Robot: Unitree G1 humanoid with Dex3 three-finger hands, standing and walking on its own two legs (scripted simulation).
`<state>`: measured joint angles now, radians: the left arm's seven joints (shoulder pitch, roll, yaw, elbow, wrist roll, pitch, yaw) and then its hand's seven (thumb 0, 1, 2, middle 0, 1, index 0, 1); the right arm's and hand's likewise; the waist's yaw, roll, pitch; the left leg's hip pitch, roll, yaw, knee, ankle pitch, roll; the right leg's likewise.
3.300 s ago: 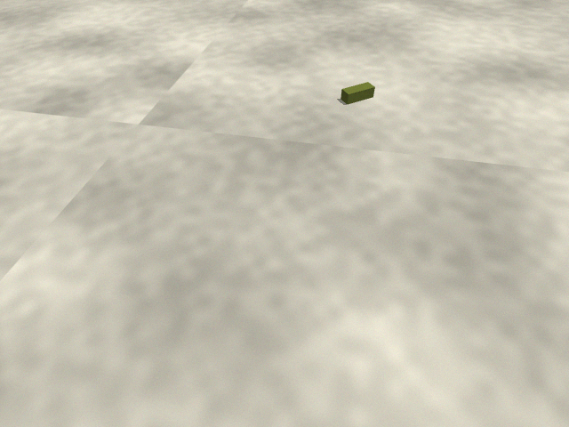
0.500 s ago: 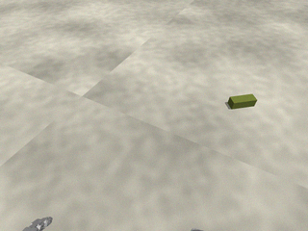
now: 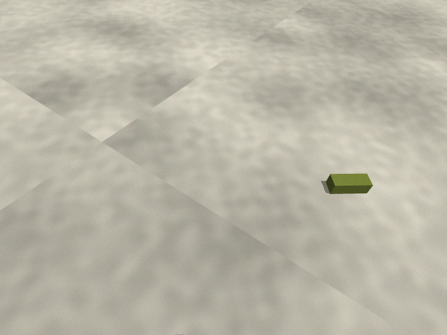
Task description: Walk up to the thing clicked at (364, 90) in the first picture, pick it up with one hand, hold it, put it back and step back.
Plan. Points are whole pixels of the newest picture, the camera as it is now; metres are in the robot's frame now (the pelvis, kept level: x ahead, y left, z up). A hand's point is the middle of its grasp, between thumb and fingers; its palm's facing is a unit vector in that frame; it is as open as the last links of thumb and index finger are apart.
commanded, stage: walk up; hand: left
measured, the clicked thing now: (348, 183) +1.04 -0.68 -0.71
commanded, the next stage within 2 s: none
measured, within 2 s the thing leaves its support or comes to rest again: neither
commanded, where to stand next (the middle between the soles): +0.67 -0.97 m, yaw +6 degrees
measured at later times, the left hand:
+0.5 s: hand (204, 310) +0.21 +0.06 -0.11, palm faces +0.03 -0.92 -0.39, open 7.4 cm
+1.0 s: hand (279, 260) +0.32 -0.10 -0.14, palm faces -0.02 -0.95 -0.32, open 7.4 cm
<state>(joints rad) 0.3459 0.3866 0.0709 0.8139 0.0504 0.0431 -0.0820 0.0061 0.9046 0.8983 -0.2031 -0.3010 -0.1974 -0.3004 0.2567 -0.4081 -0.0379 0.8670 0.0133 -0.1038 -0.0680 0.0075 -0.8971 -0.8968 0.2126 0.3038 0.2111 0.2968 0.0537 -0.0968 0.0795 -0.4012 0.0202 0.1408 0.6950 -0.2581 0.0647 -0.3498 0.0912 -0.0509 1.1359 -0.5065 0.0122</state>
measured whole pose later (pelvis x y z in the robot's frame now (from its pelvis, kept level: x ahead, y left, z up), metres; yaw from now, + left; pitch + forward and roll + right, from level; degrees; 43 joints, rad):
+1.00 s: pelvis +0.25 -0.40 +0.00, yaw +0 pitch -3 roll +1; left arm 0.29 0.50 0.14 0.81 0.05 0.09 -0.14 0.00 0.90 0.90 -0.20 -0.30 -0.20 -0.30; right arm 0.34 -0.48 -0.07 0.95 -0.03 -0.10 -0.05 0.01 -0.89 -0.90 0.21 0.30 0.21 0.30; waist 0.00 -0.11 0.02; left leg -0.35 0.17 0.05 0.67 -0.28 0.00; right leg -0.49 -0.15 0.06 0.88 -0.42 0.01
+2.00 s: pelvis +0.46 -0.77 +0.00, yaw +3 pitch -2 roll +0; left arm 0.30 0.42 0.11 0.79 0.05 0.04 -0.09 0.00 0.90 0.90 -0.20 -0.30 -0.20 -0.30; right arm 0.30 -0.50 -0.08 1.01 0.00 -0.05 -0.09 0.01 -0.90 -0.90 0.21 0.30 0.21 0.30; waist 0.05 0.01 0.04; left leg -0.57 0.07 0.00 1.19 -0.47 0.04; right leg -0.37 -0.04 -0.05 0.76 -0.36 -0.01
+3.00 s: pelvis +0.61 -1.03 +0.00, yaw +7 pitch -1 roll +0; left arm 0.28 0.39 0.04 0.89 0.00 -0.06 0.03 0.00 0.90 0.90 -0.21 -0.30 -0.21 -0.30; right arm 0.17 -0.40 -0.06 0.92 -0.02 0.03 0.01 0.01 -0.90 -0.90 0.21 0.30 0.21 0.30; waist 0.05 0.04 0.15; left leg -0.51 0.01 -0.05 0.97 -0.42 0.03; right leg -0.33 -0.07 -0.09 0.74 -0.39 0.00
